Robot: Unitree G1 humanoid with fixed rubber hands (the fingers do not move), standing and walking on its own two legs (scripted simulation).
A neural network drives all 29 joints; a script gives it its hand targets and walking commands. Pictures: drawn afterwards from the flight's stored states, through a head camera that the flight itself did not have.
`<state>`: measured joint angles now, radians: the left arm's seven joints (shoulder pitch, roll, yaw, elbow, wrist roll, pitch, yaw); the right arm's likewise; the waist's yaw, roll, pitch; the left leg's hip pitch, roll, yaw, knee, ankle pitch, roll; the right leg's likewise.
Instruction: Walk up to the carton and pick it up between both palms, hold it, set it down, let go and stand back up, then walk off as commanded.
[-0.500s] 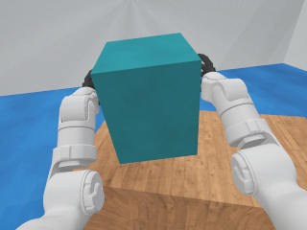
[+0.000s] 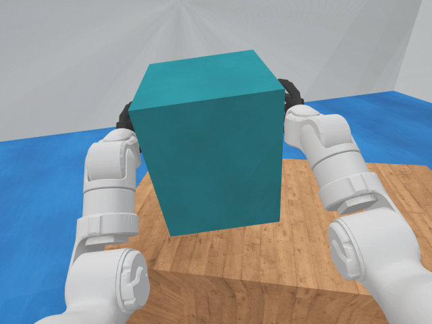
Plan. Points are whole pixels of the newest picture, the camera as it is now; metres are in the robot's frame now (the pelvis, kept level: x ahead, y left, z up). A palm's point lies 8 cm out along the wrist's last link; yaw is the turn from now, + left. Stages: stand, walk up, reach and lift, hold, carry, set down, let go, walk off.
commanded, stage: hold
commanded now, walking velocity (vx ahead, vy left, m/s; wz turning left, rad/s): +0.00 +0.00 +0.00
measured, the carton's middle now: (212, 140) +0.37 -0.01 +0.25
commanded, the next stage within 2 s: none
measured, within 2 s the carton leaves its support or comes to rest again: neither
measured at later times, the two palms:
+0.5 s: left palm (126, 140) +0.35 +0.14 +0.28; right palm (293, 117) +0.36 -0.15 +0.30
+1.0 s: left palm (125, 140) +0.35 +0.15 +0.27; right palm (291, 117) +0.36 -0.15 +0.30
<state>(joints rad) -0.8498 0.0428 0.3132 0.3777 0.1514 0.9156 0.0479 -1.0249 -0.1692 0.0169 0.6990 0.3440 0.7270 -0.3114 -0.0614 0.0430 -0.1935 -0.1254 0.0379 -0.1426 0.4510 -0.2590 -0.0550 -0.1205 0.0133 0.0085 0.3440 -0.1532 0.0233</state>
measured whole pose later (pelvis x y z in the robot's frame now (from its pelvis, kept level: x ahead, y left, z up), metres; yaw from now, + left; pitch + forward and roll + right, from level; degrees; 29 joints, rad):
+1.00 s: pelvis +0.00 +0.00 +0.00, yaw +1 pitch -3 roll -2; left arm -0.88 0.06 0.31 0.44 0.13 0.89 0.05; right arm -1.05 -0.17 0.01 0.75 0.33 0.71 -0.31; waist -0.06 0.04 -0.21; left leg -0.16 0.04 -0.15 0.45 -0.25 -0.06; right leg -0.15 0.02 0.01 0.35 -0.15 0.02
